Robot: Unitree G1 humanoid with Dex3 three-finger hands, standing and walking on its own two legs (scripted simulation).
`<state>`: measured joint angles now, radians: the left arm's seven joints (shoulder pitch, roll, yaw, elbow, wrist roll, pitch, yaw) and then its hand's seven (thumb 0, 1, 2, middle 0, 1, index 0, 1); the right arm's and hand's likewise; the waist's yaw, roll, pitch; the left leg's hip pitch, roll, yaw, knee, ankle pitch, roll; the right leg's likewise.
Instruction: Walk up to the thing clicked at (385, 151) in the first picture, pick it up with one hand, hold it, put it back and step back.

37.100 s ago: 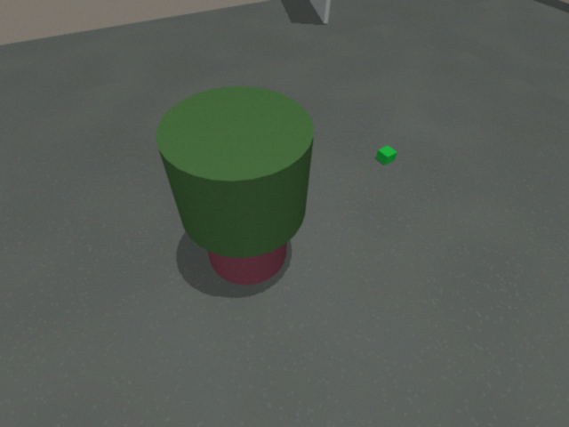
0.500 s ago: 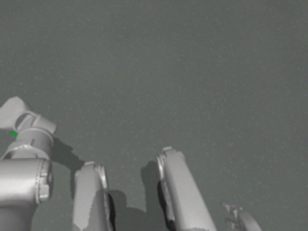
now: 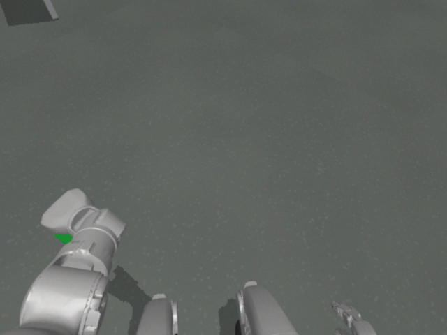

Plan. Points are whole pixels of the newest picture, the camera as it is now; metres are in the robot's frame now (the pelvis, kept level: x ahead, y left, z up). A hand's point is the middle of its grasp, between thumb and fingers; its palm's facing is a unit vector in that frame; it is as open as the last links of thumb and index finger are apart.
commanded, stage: lift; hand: left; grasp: from above
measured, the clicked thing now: (87, 234) +0.36 +0.25 -0.11
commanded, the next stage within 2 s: hold in 0.44 s
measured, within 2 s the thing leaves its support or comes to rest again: neither
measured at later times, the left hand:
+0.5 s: hand (63, 213) +0.35 +0.24 +0.02, palm faces -0.27 -0.36 -0.90, open 10.2 cm
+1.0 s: hand (53, 200) +0.36 +0.24 +0.05, palm faces -0.23 -0.37 -0.90, open 10.0 cm
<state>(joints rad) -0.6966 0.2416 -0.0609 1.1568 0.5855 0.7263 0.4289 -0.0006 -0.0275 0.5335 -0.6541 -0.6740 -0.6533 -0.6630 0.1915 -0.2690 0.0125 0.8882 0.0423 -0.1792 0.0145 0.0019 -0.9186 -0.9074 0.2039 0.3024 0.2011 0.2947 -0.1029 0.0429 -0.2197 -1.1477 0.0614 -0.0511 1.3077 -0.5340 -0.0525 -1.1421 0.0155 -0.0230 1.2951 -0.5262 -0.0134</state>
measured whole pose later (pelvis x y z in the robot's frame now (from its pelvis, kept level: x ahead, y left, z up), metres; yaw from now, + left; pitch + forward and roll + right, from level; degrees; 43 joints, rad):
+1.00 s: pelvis +0.04 +0.02 +0.10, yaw +0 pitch +7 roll +0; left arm -0.59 0.16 -0.14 1.05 0.56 0.81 0.39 0.00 0.03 0.42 -0.68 -0.61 -0.68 -0.59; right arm 0.20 -0.26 0.02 0.86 0.03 -0.14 0.08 0.00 -0.92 -0.90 0.20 0.30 0.20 0.29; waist -0.03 0.03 -0.10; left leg -0.48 0.03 0.01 0.70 -0.35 -0.03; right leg -0.49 -0.02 0.01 0.72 -0.35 0.01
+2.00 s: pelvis +0.05 +0.01 +0.12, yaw +0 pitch +4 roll +1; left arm -0.55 0.13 -0.21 0.91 0.57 0.92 0.31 0.00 0.01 0.48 -0.68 -0.59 -0.68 -0.59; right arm 0.14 -0.26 0.04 0.84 0.04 -0.15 0.09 0.01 -0.92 -0.91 0.20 0.30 0.20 0.29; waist 0.01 0.04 -0.08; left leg -0.34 0.03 0.00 0.58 -0.30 -0.03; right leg -0.36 -0.02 0.01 0.61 -0.31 0.01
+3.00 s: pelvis +0.03 +0.01 +0.09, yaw +0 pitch +13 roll +0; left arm -0.68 0.14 -0.09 1.26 0.64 0.71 0.49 -0.01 0.04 0.43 -0.73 -0.48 -0.72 -0.48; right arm 0.19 -0.25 -0.02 0.87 -0.01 -0.19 0.10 0.00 -0.89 -0.89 0.20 0.30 0.20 0.30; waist -0.04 -0.01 -0.11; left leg -0.67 0.04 0.00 0.83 -0.38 -0.03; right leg -0.67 -0.01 0.01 0.82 -0.37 0.01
